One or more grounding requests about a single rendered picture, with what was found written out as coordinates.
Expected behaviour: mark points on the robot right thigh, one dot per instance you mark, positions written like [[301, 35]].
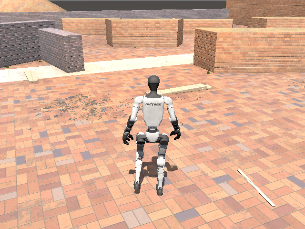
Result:
[[163, 143]]

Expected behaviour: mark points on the robot left upper arm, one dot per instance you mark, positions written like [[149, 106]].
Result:
[[135, 108]]

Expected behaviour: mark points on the right robot hand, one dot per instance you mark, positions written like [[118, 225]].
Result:
[[178, 134]]

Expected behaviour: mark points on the robot left foot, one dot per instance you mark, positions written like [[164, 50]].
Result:
[[137, 185]]

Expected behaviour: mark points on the robot right upper arm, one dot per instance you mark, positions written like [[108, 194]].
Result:
[[170, 108]]

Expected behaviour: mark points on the right robot forearm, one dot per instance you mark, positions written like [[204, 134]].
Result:
[[176, 125]]

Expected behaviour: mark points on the left robot forearm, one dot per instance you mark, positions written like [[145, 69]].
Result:
[[128, 126]]

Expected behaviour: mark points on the left robot hand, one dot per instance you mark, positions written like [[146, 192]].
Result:
[[125, 137]]

